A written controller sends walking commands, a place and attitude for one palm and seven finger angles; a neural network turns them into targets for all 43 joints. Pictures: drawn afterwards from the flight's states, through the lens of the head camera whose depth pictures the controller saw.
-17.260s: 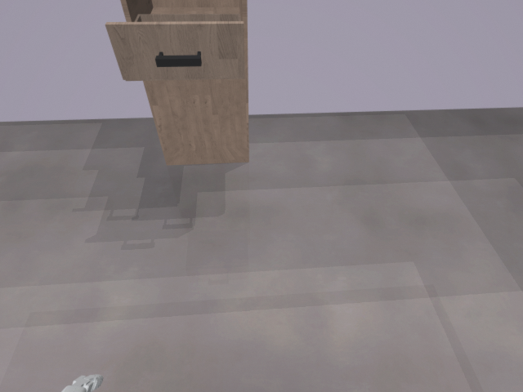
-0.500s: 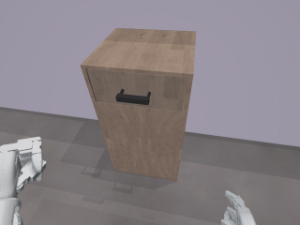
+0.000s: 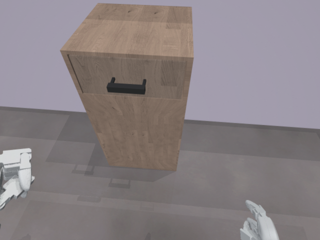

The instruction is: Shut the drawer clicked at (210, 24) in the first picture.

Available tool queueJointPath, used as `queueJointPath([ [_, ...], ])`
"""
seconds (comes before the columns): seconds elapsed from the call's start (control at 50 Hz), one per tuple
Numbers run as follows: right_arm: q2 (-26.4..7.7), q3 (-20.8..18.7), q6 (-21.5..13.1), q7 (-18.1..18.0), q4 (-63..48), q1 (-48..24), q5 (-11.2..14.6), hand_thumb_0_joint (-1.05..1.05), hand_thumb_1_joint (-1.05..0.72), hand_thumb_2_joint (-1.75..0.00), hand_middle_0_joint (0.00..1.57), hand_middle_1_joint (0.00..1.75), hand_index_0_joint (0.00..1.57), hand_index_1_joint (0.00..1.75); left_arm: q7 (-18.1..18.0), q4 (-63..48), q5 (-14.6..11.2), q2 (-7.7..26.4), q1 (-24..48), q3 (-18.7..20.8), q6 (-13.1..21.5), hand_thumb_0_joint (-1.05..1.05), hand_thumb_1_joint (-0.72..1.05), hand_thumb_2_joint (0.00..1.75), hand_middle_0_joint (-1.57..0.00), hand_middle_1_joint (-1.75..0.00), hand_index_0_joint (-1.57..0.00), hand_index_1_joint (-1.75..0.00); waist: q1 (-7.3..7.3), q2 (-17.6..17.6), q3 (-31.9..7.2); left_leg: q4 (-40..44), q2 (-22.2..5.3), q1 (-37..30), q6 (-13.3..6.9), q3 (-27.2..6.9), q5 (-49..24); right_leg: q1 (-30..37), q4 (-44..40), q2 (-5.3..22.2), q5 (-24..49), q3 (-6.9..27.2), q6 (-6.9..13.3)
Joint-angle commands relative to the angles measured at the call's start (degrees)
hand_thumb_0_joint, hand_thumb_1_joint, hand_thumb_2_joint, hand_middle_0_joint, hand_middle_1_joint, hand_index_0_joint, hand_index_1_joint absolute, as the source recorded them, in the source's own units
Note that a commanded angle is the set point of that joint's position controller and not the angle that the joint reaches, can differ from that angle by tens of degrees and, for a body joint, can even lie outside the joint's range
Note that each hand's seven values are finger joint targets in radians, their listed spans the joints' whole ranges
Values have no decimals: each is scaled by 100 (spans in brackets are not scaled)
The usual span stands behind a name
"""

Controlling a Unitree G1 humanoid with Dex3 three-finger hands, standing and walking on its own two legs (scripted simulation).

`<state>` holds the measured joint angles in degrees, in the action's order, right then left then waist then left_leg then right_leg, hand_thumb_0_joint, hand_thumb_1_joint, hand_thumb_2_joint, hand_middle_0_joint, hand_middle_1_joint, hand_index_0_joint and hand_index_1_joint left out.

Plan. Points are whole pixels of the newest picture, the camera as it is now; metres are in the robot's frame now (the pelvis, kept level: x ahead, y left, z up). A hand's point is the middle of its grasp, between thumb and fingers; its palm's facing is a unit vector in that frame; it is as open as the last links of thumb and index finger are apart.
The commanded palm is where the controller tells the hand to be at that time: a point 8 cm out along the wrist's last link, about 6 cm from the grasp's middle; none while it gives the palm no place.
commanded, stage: step back with the hand held close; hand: left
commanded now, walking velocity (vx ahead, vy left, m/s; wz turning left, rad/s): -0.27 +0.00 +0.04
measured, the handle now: (127, 84) +0.63 +0.16 +0.00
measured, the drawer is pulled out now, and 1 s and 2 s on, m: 0.00 0.00 0.00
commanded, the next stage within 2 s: stop stepping back and stand still in 1.00 s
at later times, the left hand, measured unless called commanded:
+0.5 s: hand out of the picture +0.13 +0.25 +0.16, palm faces +0.41 -0.75 -0.51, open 3.3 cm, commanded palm +0.05 +0.28 +0.18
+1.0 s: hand out of the picture +0.03 +0.26 +0.18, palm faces +0.44 -0.79 -0.43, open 3.3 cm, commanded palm -0.03 +0.28 +0.18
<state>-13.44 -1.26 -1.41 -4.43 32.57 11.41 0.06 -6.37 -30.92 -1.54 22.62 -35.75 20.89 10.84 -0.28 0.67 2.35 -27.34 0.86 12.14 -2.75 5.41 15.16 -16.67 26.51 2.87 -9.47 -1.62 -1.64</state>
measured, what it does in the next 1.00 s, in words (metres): walks backwards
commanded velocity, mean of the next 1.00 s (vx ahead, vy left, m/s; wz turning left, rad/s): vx -0.35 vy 0.00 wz -0.02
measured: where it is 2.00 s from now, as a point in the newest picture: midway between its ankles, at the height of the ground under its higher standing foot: outside the picture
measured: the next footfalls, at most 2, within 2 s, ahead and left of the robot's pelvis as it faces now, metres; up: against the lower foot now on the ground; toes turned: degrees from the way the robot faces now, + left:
right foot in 1.04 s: -0.19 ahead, -0.09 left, +0.00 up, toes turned +3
left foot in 1.44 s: -0.18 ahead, +0.14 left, +0.00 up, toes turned +2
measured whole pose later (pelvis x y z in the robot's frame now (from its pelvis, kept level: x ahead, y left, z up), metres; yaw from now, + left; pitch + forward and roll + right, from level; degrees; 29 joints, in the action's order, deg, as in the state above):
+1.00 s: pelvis -0.15 +0.00 -0.01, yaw +2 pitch +3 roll -5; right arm -9.3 -1.0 -7.9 -2.6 36.3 11.9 -1.4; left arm -8.6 -35.3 -2.2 23.3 -35.1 24.7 17.3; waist 0.8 1.0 -1.4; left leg -26.1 -3.4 28.9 -2.7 0.9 0.3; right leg -13.4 40.3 -4.1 -28.3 -0.4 0.6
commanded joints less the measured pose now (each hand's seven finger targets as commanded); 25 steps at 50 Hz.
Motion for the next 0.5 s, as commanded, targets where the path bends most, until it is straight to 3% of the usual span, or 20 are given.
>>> queueJointPath([
  [0.0,-659,-244,-329,-40,-1034,-596,-7,0,-90,-90,20,30,20,30,-164,-1155,-39,791,-3,759,408,0,90,90,-140,-160,-140,-160,114,320,-900,771,-731,1129,-106,-789,-1233,1427,623,-52,1653,274,90],
  [0.06,-675,-238,-387,-35,-1043,-565,-8,0,-90,-90,20,30,20,30,-174,-1153,6,730,80,733,446,0,90,90,-140,-160,-140,-160,97,415,-700,950,-819,1796,-212,-897,-242,1596,817,-85,1259,333,81],
  [0.14,-665,-232,-465,-44,-1071,-514,6,0,-90,-90,20,30,20,30,-214,-1219,66,769,285,774,536,0,90,90,-140,-160,-140,-160,36,112,-430,907,-719,2458,-271,-921,1235,1567,661,6,695,582,117],
  [0.2,-647,-239,-499,-25,-1039,-411,-7,0,-90,-90,20,30,20,30,-250,-1224,62,805,352,771,601,0,90,90,-140,-160,-140,-160,-14,-376,-387,324,-421,2062,-189,-791,1548,802,-179,271,-338,1039,252],
  [0.22,-674,-252,-508,-22,-1031,-410,-24,0,-90,-90,20,30,20,30,-257,-1332,59,853,417,779,624,0,90,90,-140,-160,-140,-160,-36,-353,-395,187,-365,1879,-147,-802,1525,547,-427,351,-727,1130,310],
  [0.24,-608,-221,-510,-16,-1004,-398,-25,0,-90,-90,20,30,20,30,-274,-1278,44,821,361,745,639,0,90,90,-140,-160,-140,-160,-38,-445,-399,76,-325,1597,-107,-760,1376,250,-609,414,-1021,1141,341],
  [0.28,-638,-213,-531,-13,-965,-350,-41,0,-90,-90,20,30,20,30,-305,-1323,30,798,333,709,702,0,90,90,-140,-160,-140,-160,-68,-257,-476,152,-361,1357,-95,-836,1325,11,-667,372,-1334,958,318],
  [0.32,-708,-216,-587,-49,-986,-442,-54,0,-90,-90,20,30,20,30,-331,-1446,69,837,322,753,776,0,90,90,-140,-160,-140,-160,-67,312,-505,794,-657,1765,-214,-1177,1692,414,-167,49,-1218,607,174],
  [0.36,-738,-216,-649,-71,-1023,-487,-12,0,-90,-90,20,30,20,30,-355,-1331,153,785,158,838,812,0,90,90,-140,-160,-140,-160,12,921,-568,1608,-1183,2853,-453,-1685,2390,1524,1109,-393,-395,281,30],
  [0.4,-664,-250,-700,-75,-1052,-514,6,0,-90,-90,20,30,20,30,-333,-1391,174,863,168,925,833,0,90,90,-140,-160,-140,-160,51,761,-668,1335,-1201,2873,-480,-1629,1596,1702,1450,-485,588,329,18],
  [0.44,-682,-269,-760,-65,-1032,-573,-16,0,-90,-90,20,30,20,30,-279,-1310,199,882,215,969,889,0,90,90,-140,-160,-140,-160,52,644,-419,1195,-1110,3315,-488,-1546,1668,1890,1400,-479,692,532,38],
  [0.46,-665,-283,-760,-47,-958,-419,-13,0,-90,-90,20,30,20,30,-257,-1268,151,845,38,976,896,0,90,90,-140,-160,-140,-160,31,412,-548,879,-923,2783,-376,-1368,880,1608,1143,-409,1291,623,106],
  [0.48,-695,-287,-775,-25,-942,-476,-41,0,-90,-90,20,30,20,30,-207,-1388,133,806,119,898,932,0,90,90,-140,-160,-140,-160,14,417,-658,775,-867,2621,-337,-1276,647,1557,1088,-358,1453,724,110],
])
